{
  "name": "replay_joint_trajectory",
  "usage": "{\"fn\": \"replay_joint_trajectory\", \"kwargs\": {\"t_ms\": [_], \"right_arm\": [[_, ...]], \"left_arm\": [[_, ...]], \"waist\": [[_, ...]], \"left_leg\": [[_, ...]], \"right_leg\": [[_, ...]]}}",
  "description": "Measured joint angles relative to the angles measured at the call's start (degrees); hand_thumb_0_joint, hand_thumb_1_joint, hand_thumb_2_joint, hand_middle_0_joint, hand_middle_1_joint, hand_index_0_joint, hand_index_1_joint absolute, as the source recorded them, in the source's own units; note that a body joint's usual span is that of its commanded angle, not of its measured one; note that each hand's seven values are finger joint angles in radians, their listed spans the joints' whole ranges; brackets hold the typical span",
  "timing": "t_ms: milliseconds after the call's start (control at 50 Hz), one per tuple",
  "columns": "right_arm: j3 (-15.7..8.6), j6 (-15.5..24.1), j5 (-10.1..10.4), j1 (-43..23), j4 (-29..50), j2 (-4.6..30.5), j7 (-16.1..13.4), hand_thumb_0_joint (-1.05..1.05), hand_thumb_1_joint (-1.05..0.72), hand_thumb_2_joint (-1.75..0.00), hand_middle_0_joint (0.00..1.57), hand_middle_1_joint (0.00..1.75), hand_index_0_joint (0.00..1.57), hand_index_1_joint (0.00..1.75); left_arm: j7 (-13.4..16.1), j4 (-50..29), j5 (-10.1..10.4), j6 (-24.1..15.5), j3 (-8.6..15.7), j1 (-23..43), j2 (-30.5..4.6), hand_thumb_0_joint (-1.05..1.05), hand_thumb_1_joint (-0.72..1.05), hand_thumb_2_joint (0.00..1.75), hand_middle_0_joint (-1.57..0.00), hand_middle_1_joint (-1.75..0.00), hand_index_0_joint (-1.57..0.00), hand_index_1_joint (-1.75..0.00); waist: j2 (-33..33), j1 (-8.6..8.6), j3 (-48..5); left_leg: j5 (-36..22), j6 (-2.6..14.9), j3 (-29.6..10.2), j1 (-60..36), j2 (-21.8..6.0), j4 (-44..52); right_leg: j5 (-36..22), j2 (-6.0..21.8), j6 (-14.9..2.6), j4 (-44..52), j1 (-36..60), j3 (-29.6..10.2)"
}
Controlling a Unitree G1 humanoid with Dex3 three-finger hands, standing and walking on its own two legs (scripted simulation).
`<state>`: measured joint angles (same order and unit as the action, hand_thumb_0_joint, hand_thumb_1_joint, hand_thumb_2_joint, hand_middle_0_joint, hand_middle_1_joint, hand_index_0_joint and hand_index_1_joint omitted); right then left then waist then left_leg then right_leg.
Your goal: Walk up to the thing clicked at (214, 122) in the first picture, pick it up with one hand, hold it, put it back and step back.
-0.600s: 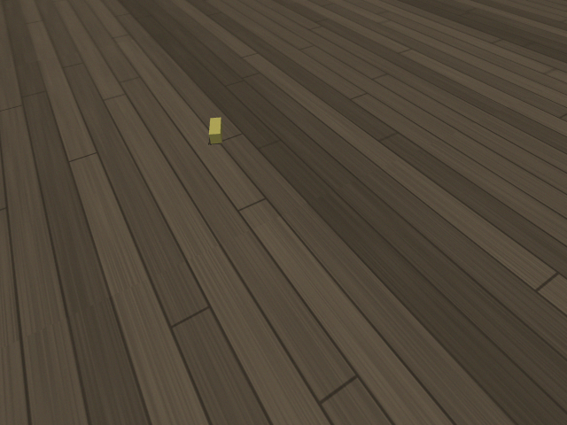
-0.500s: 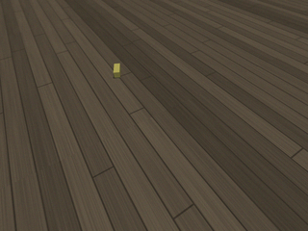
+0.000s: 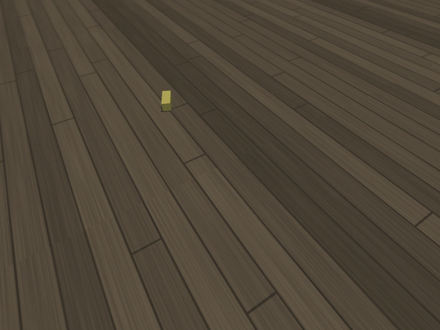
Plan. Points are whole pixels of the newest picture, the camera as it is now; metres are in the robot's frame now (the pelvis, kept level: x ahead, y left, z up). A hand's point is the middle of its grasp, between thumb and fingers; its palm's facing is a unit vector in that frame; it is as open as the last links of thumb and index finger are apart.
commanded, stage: stand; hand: left
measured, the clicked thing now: (166, 100) +1.85 +0.50 -0.75
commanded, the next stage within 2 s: walk up in 0.52 s
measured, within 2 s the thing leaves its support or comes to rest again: neither
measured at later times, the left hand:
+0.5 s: hand out of the picture +0.08 +0.25 -0.16, palm faces -0.02 -0.94 -0.34, open 7.4 cm
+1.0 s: hand (51, 318) +0.19 +0.40 -0.17, palm faces +0.32 -0.91 -0.26, open 7.4 cm
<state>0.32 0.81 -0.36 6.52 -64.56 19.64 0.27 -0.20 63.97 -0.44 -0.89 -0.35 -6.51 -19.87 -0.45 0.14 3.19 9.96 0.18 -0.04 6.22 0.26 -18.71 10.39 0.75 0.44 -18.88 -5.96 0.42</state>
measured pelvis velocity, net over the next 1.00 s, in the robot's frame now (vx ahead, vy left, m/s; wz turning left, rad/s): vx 0.14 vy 0.08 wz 0.33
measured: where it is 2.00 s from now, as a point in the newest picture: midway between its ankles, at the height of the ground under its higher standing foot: (191, 212)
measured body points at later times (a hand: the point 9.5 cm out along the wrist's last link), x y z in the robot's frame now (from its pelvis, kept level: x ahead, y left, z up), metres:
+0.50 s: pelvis +0.01 +0.00 +0.00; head +0.01 +0.00 +0.45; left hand +0.08 +0.30 -0.13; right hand +0.08 -0.30 -0.13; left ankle +0.00 +0.12 -0.75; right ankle +0.00 -0.12 -0.75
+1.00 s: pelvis +0.14 +0.08 -0.02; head +0.10 +0.14 +0.42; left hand +0.17 +0.45 -0.15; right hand +0.31 -0.23 -0.08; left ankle +0.13 +0.20 -0.75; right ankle +0.15 -0.05 -0.68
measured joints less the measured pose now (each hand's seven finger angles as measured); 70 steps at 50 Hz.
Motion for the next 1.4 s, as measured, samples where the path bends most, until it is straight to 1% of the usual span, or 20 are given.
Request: {"fn": "replay_joint_trajectory", "kwargs": {"t_ms": [520,560,580,600,640,680,760,820,860,880,920,960,1040,1120,1200,1260,1320,1340,1360,1400], "right_arm": [[0.0,0.0,0.0,-0.4,0.2,0.1,0.0,0.00,-0.90,-0.90,0.21,0.30,0.20,0.30],[-1.1,0.1,0.2,1.5,1.5,0.5,1.4,0.00,-0.90,-0.90,0.21,0.30,0.20,0.30],[-1.3,-0.2,0.0,2.7,2.0,0.9,2.1,0.00,-0.90,-0.90,0.21,0.30,0.20,0.30],[-1.6,-0.6,-0.4,3.8,2.1,1.1,2.6,0.00,-0.90,-0.90,0.21,0.30,0.20,0.30],[-2.1,-1.4,-0.9,4.5,2.2,1.4,3.7,0.01,-0.90,-0.90,0.21,0.30,0.20,0.30],[-2.8,-1.5,-0.9,4.3,2.8,2.5,5.0,0.01,-0.90,-0.90,0.21,0.30,0.21,0.30],[-4.5,-1.2,-0.4,3.2,5.6,5.6,7.1,0.01,-0.90,-0.90,0.21,0.30,0.21,0.30],[-5.7,-0.3,-0.1,3.8,7.5,7.6,7.0,0.01,-0.90,-0.90,0.21,0.30,0.21,0.30],[-6.7,0.7,-0.2,5.1,8.6,9.6,6.2,0.01,-0.90,-0.90,0.21,0.30,0.21,0.30],[-7.2,1.2,-0.3,5.2,9.0,9.8,5.3,0.00,-0.90,-0.90,0.21,0.30,0.21,0.30],[-7.0,1.7,0.4,6.1,9.5,8.7,3.9,0.00,-0.90,-0.90,0.21,0.30,0.20,0.30],[-5.3,1.9,0.7,7.4,9.0,6.5,3.1,0.00,-0.90,-0.90,0.20,0.30,0.20,0.30],[-2.1,3.0,0.7,10.5,8.1,3.6,2.2,0.00,-0.90,-0.90,0.21,0.30,0.20,0.30],[-1.3,4.1,0.6,13.5,7.5,2.4,1.4,0.00,-0.90,-0.90,0.21,0.31,0.21,0.30],[-1.3,4.7,0.6,15.5,7.5,2.1,0.8,0.01,-0.89,-0.90,0.22,0.31,0.21,0.30],[-1.7,4.7,0.0,16.1,8.1,3.1,0.3,0.01,-0.89,-0.90,0.22,0.31,0.21,0.30],[-2.5,4.5,-0.9,16.1,8.9,5.4,-0.7,0.01,-0.89,-0.90,0.22,0.31,0.21,0.30],[-2.8,4.3,-1.1,16.0,9.1,6.5,-1.1,0.01,-0.89,-0.90,0.22,0.31,0.21,0.30],[-3.2,3.8,-1.3,15.2,9.0,7.7,-1.6,0.01,-0.89,-0.90,0.22,0.31,0.21,0.30],[-3.9,2.7,-0.9,12.2,8.2,9.5,-2.6,0.01,-0.89,-0.90,0.21,0.31,0.21,0.30]], "left_arm": [[0.1,0.0,0.0,0.0,-0.1,-0.2,-0.1,0.01,0.90,0.90,-0.20,-0.30,-0.20,-0.30],[-1.8,-1.4,-0.9,0.0,1.7,0.1,-0.1,0.01,0.90,0.90,-0.21,-0.30,-0.20,-0.30],[-2.6,-2.9,-1.3,-0.4,2.7,0.1,-0.4,0.01,0.90,0.90,-0.21,-0.30,-0.20,-0.30],[-3.2,-4.6,-1.4,-1.0,3.4,0.1,-0.8,0.01,0.90,0.90,-0.21,-0.30,-0.20,-0.30],[-3.8,-7.6,-1.5,-1.7,4.6,0.0,-2.1,0.01,0.90,0.90,-0.21,-0.30,-0.21,-0.30],[-4.2,-8.9,-1.7,-1.8,5.4,-0.4,-3.2,0.01,0.90,0.90,-0.21,-0.30,-0.21,-0.30],[-5.2,-8.5,-2.5,-0.9,6.8,-1.6,-6.5,0.01,0.90,0.90,-0.21,-0.30,-0.21,-0.30],[-5.7,-7.5,-3.1,0.4,7.9,-1.8,-9.0,0.01,0.90,0.90,-0.21,-0.30,-0.21,-0.30],[-5.7,-7.5,-3.2,1.1,8.1,-1.8,-9.9,0.01,0.90,0.90,-0.21,-0.30,-0.20,-0.30],[-5.6,-7.5,-3.1,1.5,8.3,-1.2,-10.3,0.01,0.90,0.90,-0.21,-0.30,-0.20,-0.30],[-5.7,-7.9,-2.8,2.3,7.8,0.4,-10.5,0.01,0.91,0.90,-0.20,-0.30,-0.20,-0.30],[-6.4,-8.7,-2.3,1.9,6.6,1.9,-10.2,0.02,0.91,0.90,-0.20,-0.30,-0.20,-0.30],[-8.1,-10.7,-1.3,1.4,5.0,3.0,-7.6,0.01,0.91,0.90,-0.20,-0.30,-0.20,-0.30],[-9.4,-12.4,-1.7,2.3,4.3,2.7,-5.9,0.01,0.91,0.90,-0.20,-0.30,-0.20,-0.30],[-9.9,-13.8,-2.0,3.2,4.9,2.5,-6.5,0.01,0.90,0.90,-0.21,-0.30,-0.20,-0.30],[-9.8,-14.5,-1.9,3.4,5.9,2.9,-7.5,0.01,0.90,0.90,-0.21,-0.30,-0.20,-0.30],[-9.4,-15.6,-1.7,3.0,6.9,3.4,-8.2,0.01,0.90,0.90,-0.20,-0.30,-0.20,-0.30],[-9.2,-16.2,-1.5,2.3,7.1,3.5,-8.3,0.01,0.90,0.90,-0.20,-0.30,-0.20,-0.30],[-8.6,-16.8,-1.6,1.2,7.5,3.7,-7.9,0.01,0.90,0.90,-0.20,-0.30,-0.20,-0.30],[-7.3,-17.8,-1.7,-0.4,7.2,2.9,-6.3,0.01,0.91,0.90,-0.20,-0.30,-0.20,-0.30]], "waist": [[0.2,0.12,0.0],[0.6,-0.20,-0.7],[0.7,-0.13,-1.2],[0.2,0.21,-1.8],[-1.5,2.01,-2.1],[-2.5,2.95,-2.0],[-3.9,2.78,-2.2],[-5.1,2.43,-3.7],[-5.4,2.05,-5.2],[-6.6,1.57,-5.0],[-8.2,1.00,-4.4],[-9.7,1.15,-3.4],[-9.5,0.40,-2.3],[-7.8,0.07,-2.3],[-6.9,0.27,-2.8],[-6.4,0.59,-3.2],[-4.9,0.93,-3.4],[-3.9,1.04,-3.4],[-2.4,1.44,-2.9],[-0.1,2.30,-1.7]], "left_leg": [[0.3,-0.07,0.0,-0.6,0.0,0.4],[4.0,0.47,-2.1,2.1,0.0,-3.8],[6.5,0.24,-2.5,4.3,-0.1,-7.2],[8.5,0.23,-1.2,7.8,-0.3,-12.7],[10.1,-0.15,2.2,14.9,-1.1,-24.3],[9.9,-0.52,3.7,19.9,-2.8,-30.1],[6.8,-0.99,5.5,22.5,-7.1,-26.4],[3.7,-1.21,7.8,19.0,-8.4,-21.0],[4.7,-0.19,8.4,15.3,-7.0,-18.6],[5.5,0.42,8.6,15.8,-5.5,-21.6],[8.5,1.22,8.5,15.8,-3.8,-24.7],[7.9,1.66,8.1,12.2,-2.5,-20.5],[4.3,1.19,4.9,4.3,-0.8,-8.7],[3.8,0.66,0.6,-1.2,-0.5,-2.0],[6.0,-0.36,-3.7,-4.9,-1.0,0.7],[9.0,-1.64,-6.6,-7.1,-1.9,0.8],[14.5,-3.43,-9.8,-7.8,-3.7,-3.0],[17.4,-3.20,-10.7,-6.3,-4.4,-7.9],[18.8,-1.96,-10.5,-2.8,-5.5,-17.0],[19.9,1.20,-9.2,6.6,-4.5,-38.2]], "right_leg": [[0.3,0.0,-0.04,0.3,0.5,0.0],[6.1,-0.1,-0.96,-2.6,-0.7,2.1],[7.4,0.1,-1.31,-2.9,-0.7,3.7],[6.7,0.7,-1.49,-2.3,-0.5,5.4],[4.8,2.1,-1.88,-0.8,0.2,7.3],[5.5,3.2,-1.86,0.9,2.1,9.3],[7.6,5.4,-1.25,1.3,6.5,13.1],[13.3,7.5,-1.15,-5.3,7.6,14.2],[18.6,9.2,-3.05,-14.6,5.8,12.8],[21.0,10.4,-3.80,-23.1,3.0,9.9],[20.3,7.3,-3.55,-38.7,-4.8,2.4],[17.5,4.4,-2.15,-45.8,-11.9,-0.6],[9.4,3.5,0.12,-43.6,-22.0,-1.2],[2.5,4.1,1.62,-38.8,-28.4,-3.6],[-0.2,4.9,2.01,-31.5,-30.3,-5.6],[0.7,5.6,1.50,-25.2,-28.8,-5.6],[4.9,5.3,0.31,-20.4,-24.8,-4.6],[4.7,4.8,0.01,-18.5,-22.7,-4.1],[1.6,4.2,0.89,-20.0,-22.4,-2.8],[4.8,4.2,1.81,-24.1,-21.4,0.1]]}}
